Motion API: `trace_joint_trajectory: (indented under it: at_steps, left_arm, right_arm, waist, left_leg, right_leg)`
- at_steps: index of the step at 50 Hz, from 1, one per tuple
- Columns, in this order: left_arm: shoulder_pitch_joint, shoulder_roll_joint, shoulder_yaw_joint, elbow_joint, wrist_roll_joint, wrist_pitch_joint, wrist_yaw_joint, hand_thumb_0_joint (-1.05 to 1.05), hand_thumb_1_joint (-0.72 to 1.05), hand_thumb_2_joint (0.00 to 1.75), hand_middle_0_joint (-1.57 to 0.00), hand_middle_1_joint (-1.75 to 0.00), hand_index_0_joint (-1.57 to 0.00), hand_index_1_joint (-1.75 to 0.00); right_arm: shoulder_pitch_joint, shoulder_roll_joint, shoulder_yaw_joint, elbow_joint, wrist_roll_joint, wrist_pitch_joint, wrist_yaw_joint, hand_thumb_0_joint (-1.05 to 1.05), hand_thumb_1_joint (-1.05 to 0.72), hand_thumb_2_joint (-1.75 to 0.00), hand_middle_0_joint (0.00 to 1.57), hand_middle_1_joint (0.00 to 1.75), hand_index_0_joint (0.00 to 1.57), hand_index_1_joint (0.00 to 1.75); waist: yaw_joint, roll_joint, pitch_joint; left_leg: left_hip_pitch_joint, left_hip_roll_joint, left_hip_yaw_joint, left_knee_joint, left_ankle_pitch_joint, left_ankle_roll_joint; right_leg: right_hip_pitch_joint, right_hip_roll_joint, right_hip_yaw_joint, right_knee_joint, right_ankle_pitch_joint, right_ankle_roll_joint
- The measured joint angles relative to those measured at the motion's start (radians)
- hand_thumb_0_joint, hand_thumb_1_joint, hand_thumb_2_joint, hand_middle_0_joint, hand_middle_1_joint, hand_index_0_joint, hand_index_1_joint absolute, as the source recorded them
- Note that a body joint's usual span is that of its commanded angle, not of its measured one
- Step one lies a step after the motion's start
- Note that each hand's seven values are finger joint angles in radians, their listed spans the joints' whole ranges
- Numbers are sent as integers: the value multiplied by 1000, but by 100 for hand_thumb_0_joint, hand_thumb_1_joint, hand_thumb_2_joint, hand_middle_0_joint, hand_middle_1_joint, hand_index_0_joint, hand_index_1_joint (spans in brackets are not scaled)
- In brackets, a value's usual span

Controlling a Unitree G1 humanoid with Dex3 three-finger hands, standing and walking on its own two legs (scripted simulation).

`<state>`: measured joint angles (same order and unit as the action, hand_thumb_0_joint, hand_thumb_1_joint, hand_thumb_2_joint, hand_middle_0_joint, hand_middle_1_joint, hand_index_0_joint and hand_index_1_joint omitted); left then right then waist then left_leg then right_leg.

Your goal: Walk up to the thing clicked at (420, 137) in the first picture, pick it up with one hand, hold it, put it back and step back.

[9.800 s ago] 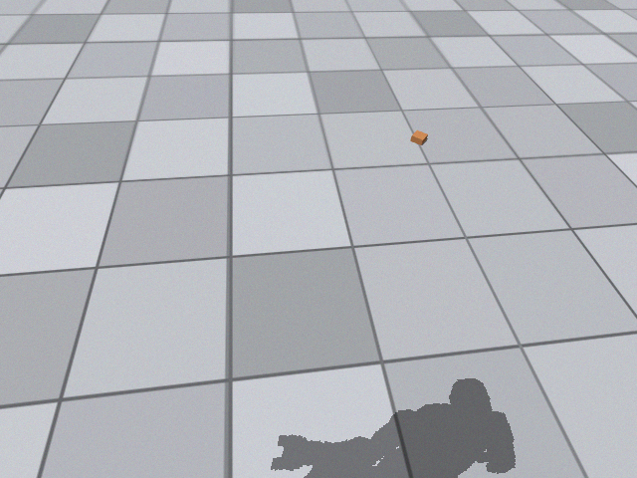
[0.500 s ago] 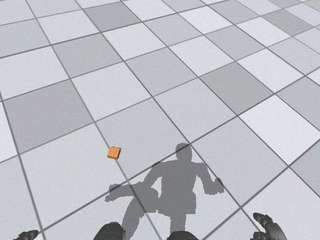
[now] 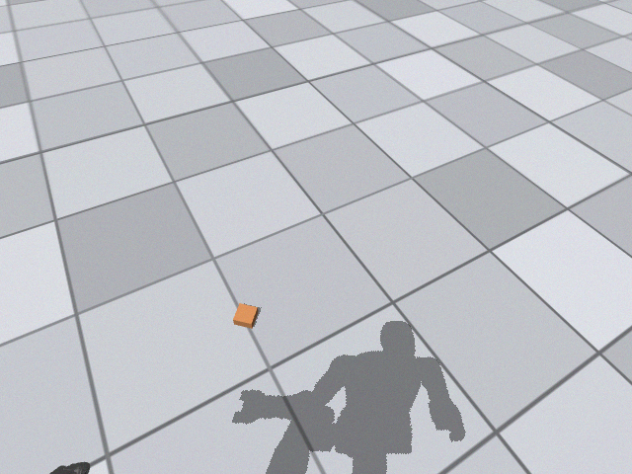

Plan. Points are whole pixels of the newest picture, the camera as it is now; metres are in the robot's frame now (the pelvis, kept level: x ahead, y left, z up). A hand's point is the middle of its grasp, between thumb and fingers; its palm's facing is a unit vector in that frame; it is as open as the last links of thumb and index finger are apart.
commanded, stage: walk up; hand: left
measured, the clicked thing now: (245, 315) +0.70 +0.21 -0.75
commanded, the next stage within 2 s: stand in 0.54 s
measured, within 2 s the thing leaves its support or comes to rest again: neither
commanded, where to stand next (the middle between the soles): +0.38 +0.01 m, yaw -2 degrees
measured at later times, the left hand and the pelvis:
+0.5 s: hand out of the picture +0.10 +0.28 -0.14, palm faces +0.06 -0.94 -0.34, open 7.4 cm; pelvis +0.01 +0.02 +0.01, yaw +2 degrees
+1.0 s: hand out of the picture +0.07 +0.27 -0.14, palm faces -0.01 -0.94 -0.33, open 7.4 cm; pelvis +0.00 +0.02 +0.02, yaw +1 degrees
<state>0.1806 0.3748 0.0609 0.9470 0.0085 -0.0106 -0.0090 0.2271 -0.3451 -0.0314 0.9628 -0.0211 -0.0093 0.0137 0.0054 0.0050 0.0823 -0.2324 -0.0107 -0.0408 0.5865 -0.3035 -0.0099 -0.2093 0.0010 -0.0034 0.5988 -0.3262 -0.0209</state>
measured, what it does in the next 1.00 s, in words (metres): stands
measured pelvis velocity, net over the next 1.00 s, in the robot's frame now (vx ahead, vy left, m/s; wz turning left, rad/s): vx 0.00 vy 0.02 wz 0.02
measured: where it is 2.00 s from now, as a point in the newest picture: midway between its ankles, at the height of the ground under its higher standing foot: outside the picture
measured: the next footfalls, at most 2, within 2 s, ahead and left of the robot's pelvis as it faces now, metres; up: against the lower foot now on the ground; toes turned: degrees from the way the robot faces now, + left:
left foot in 1.82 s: +0.15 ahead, +0.17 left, +0.00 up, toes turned +5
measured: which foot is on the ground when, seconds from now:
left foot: down 0.00-1.00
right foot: down 0.00-1.00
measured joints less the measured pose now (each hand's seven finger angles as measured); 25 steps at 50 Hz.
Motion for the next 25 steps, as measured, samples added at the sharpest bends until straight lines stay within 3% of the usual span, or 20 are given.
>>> trace_joint_trajectory:
  at_steps: [4,7,25]
  left_arm:
    - [-8,-19,-15,14,9,-18,-5,1,90,90,-20,-30,-21,-30]
    - [-23,-31,-23,30,8,-15,-5,1,90,90,-20,-30,-21,-30]
    - [-86,-6,-26,116,-4,-13,1,1,91,90,-20,-30,-21,-30]
  right_arm:
    - [-31,-10,-2,4,8,4,-4,1,-90,-89,21,30,20,30]
    - [-46,-21,-8,17,4,-8,-4,1,-91,-90,20,30,20,30]
    - [-141,7,9,74,7,-5,-5,1,-91,-90,20,30,20,30]
  waist:
    - [-3,14,-17]
    - [-3,11,-20]
    - [14,-13,-15]
  left_leg:
    - [-15,-5,-19,29,-76,18]
    - [12,-12,-11,-29,36,10]
    - [59,-11,-13,-115,55,21]
  right_leg:
    - [14,0,-17,-17,-11,0]
    - [26,-16,-20,-20,-17,12]
    - [101,-16,-24,-168,53,31]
